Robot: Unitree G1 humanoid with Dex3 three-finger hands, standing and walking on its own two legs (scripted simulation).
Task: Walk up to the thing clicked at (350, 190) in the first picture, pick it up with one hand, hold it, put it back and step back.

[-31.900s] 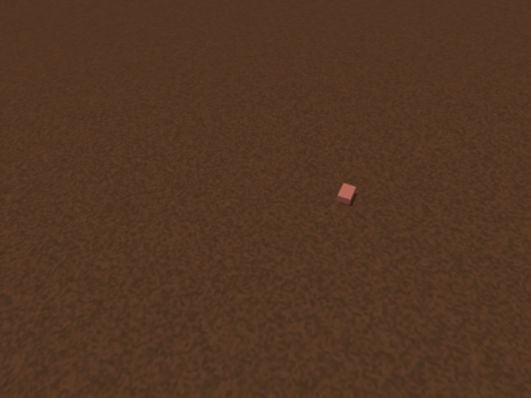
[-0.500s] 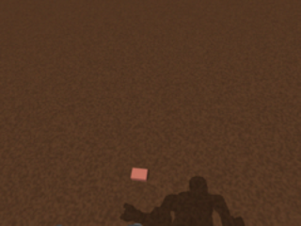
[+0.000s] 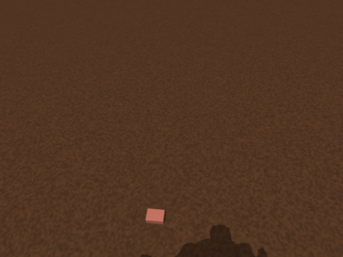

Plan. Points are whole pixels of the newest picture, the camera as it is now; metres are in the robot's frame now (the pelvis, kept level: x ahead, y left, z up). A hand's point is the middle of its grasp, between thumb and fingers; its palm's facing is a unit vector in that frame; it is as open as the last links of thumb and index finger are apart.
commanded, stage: stand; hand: left
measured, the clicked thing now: (155, 216) +0.53 +0.17 -0.76
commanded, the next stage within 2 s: none
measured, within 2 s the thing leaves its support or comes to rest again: neither
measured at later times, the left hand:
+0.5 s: hand out of the picture +0.07 +0.26 -0.16, palm faces -0.04 -0.94 -0.33, open 7.4 cm
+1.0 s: hand out of the picture +0.10 +0.26 -0.15, palm faces -0.03 -0.94 -0.34, open 7.4 cm
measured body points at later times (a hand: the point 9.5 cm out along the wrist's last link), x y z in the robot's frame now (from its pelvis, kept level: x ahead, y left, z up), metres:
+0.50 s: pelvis +0.00 +0.01 +0.00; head +0.01 +0.01 +0.45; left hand +0.07 +0.31 -0.13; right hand +0.07 -0.29 -0.13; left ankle +0.06 +0.12 -0.74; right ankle +0.00 -0.14 -0.74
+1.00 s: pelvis +0.02 +0.01 +0.01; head +0.03 +0.01 +0.46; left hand +0.10 +0.31 -0.13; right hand +0.11 -0.30 -0.12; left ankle +0.06 +0.12 -0.74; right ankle +0.00 -0.14 -0.74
